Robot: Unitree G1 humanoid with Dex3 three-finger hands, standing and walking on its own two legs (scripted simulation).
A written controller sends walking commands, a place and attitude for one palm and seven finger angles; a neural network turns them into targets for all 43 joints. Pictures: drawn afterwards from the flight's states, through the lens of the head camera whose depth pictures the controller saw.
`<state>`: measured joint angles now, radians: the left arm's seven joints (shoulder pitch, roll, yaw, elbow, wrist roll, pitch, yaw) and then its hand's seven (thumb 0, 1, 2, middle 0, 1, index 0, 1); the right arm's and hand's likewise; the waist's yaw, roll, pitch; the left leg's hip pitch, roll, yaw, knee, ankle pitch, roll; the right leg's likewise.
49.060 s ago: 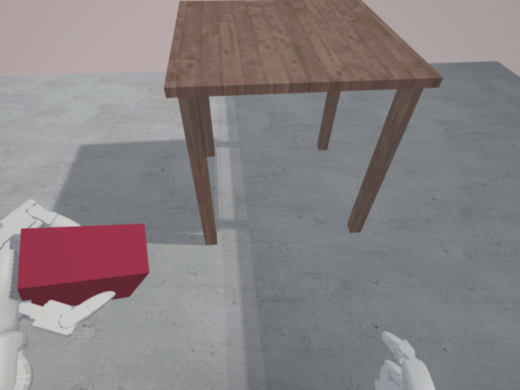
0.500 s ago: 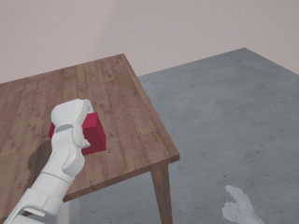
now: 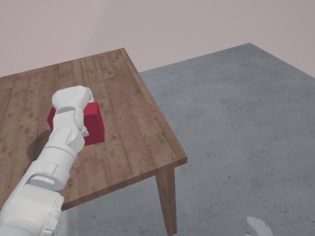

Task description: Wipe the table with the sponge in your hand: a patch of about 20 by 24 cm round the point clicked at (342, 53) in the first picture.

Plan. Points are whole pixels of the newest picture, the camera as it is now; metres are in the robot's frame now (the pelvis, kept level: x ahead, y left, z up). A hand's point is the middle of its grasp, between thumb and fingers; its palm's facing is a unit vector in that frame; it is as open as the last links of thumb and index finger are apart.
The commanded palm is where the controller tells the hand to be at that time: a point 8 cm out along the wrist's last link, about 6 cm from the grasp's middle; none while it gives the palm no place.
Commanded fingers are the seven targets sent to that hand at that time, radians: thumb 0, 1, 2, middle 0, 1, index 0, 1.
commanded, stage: wipe forward along the middle lane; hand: left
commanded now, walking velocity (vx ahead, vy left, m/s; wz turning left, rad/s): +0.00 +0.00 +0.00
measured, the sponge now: (81, 130) +0.38 +0.26 +0.08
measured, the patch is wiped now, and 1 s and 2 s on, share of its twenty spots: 0.95 0.95 0.95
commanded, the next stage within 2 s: slide back across to the first lane in 0.50 s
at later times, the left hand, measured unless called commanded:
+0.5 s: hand (77, 104) +0.44 +0.27 +0.13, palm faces -0.06 -0.02 -1.00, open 10.0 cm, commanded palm +0.43 +0.29 +0.15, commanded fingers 0.00 0.10 1.30 -1.20 -1.60 -1.20 -1.60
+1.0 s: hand (61, 102) +0.44 +0.32 +0.14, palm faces +0.00 +0.02 -1.00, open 10.1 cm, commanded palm +0.41 +0.34 +0.19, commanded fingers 0.00 0.10 1.30 -1.20 -1.60 -1.20 -1.60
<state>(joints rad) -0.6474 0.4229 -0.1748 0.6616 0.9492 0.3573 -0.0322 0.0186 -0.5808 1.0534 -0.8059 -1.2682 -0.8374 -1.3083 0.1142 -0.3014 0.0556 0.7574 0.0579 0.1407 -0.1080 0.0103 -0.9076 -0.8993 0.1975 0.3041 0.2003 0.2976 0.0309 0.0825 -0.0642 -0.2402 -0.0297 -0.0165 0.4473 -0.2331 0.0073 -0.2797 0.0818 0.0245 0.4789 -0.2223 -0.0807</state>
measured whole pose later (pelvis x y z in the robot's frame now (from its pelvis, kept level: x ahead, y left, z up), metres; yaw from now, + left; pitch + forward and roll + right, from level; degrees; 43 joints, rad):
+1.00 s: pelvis +0.03 +0.02 +0.00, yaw -1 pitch +4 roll +0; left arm -0.64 0.54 -0.04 0.74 0.98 0.26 0.03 0.01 -0.56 1.05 -0.76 -1.33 -0.78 -1.39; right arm 0.15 -0.30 0.03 0.74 0.07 0.19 -0.08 0.01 -0.91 -0.90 0.20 0.30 0.20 0.30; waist 0.00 0.08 -0.06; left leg -0.21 -0.04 0.01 0.41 -0.26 0.04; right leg -0.25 0.07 0.05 0.42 -0.23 -0.06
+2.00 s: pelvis +0.02 +0.06 +0.01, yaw +1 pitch +1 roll -1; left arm -0.38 0.49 -0.13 0.27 0.96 0.42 -0.04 -0.01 -0.49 1.03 -0.70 -1.38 -0.72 -1.44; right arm 0.05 -0.29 0.07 0.67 0.05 0.16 -0.05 0.01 -0.91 -0.90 0.20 0.30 0.20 0.30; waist 0.09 0.08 -0.03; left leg -0.15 -0.09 -0.02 0.37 -0.22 0.08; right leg -0.17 0.02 0.03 0.37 -0.21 -0.02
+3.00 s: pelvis +0.04 +0.04 +0.00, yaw -1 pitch -1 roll +0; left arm 0.15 0.46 -0.08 -0.35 0.90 0.54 0.03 0.01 -0.47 1.02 -0.66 -1.41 -0.70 -1.45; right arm -0.01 -0.29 0.08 0.64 0.05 0.15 -0.01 0.01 -0.91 -0.90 0.20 0.30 0.20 0.30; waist 0.11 0.12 -0.02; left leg -0.11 -0.06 0.02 0.42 -0.29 0.06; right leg -0.15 0.05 0.07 0.44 -0.28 -0.03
